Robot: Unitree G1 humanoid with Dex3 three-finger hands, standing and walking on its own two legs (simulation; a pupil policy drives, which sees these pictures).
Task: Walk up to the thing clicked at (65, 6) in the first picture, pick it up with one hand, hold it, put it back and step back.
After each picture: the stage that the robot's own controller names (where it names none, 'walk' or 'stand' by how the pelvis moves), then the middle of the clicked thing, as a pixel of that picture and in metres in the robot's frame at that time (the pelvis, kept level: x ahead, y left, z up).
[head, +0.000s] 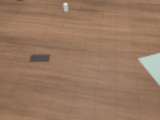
stand; (65, 7) +2.29 +0.28 -0.72
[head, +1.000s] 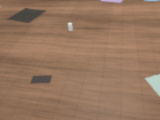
walk; (70, 26) +2.16 +0.35 -0.70
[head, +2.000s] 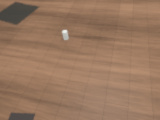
walk; (65, 35) +1.55 +0.36 -0.71
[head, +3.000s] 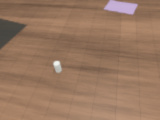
walk; (57, 66) +1.03 +0.35 -0.72
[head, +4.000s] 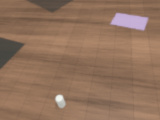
walk; (60, 101) +0.66 +0.29 -0.71
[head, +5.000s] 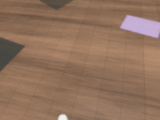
walk; out of the picture +0.43 +0.22 -0.71
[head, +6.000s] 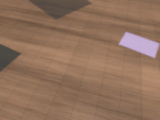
stand; out of the picture +0.36 +0.17 -0.72
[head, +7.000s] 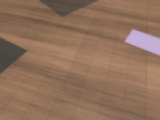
stand; out of the picture +0.37 +0.17 -0.72
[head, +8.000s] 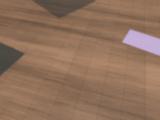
stand; out of the picture +0.35 +0.19 -0.73
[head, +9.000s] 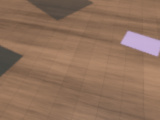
stand; out of the picture +0.35 +0.20 -0.73
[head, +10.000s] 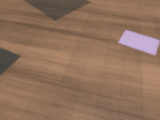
stand; out of the picture +0.34 +0.20 -0.73
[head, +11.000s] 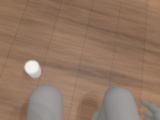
go down; (33, 69) +0.41 +0.23 -0.38
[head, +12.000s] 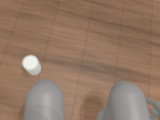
go down; (32, 65) +0.41 +0.24 -0.31
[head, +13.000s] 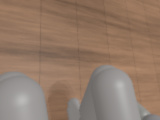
close in; out of the picture +0.40 +0.28 -0.22
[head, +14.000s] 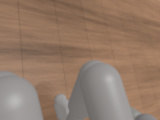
close; out of the picture +0.40 +0.28 -0.22
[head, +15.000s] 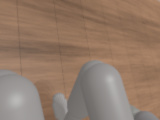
lift; out of the picture +0.39 +0.29 -0.22
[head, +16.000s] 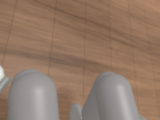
lift; out of the picture +0.31 +0.26 -0.18
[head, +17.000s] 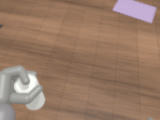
lift; (31, 92) +0.31 +0.18 -0.01
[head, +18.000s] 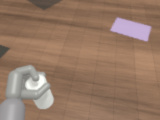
hold; (40, 92) +0.33 +0.16 +0.00
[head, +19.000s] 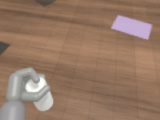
hold; (40, 94) +0.32 +0.16 -0.02
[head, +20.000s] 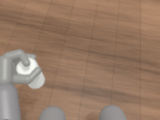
crouch; (31, 74) +0.38 +0.19 -0.09
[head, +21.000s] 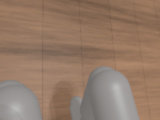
lower; out of the picture +0.54 +0.28 -0.27
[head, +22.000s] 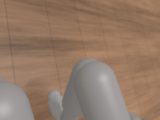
lower; out of the picture +0.52 +0.33 -0.25
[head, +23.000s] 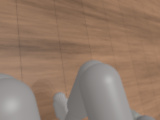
lower; out of the picture +0.51 +0.34 -0.25
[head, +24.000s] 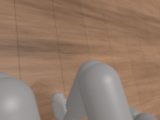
lower; out of the picture +0.50 +0.37 -0.25
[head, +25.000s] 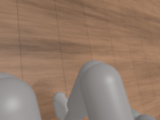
lower; out of the picture +0.49 +0.40 -0.25
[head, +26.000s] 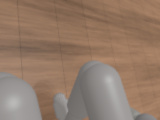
open; out of the picture +0.48 +0.44 -0.25
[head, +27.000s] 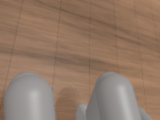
stand; out of the picture +0.48 +0.48 -0.28
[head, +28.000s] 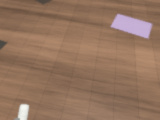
stand; (23, 113) +0.49 +0.42 -0.66
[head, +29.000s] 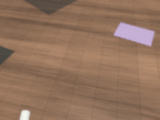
stand; (24, 119) +0.49 +0.45 -0.69
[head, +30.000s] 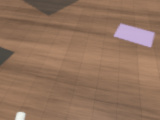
stand; out of the picture +0.48 +0.49 -0.69
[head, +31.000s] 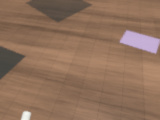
stand; out of the picture +0.52 +0.51 -0.74
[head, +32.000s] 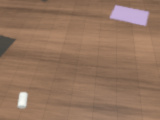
walk; (22, 100) +0.57 +0.55 -0.72
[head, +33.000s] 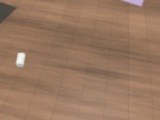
walk; (20, 59) +0.86 +0.55 -0.71
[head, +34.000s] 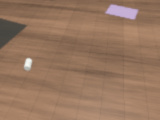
stand; (28, 64) +1.08 +0.64 -0.73
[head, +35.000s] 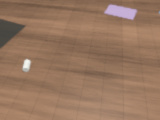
stand; (26, 65) +1.07 +0.62 -0.75
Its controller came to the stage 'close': yes
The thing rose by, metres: 0.70
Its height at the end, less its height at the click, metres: -0.02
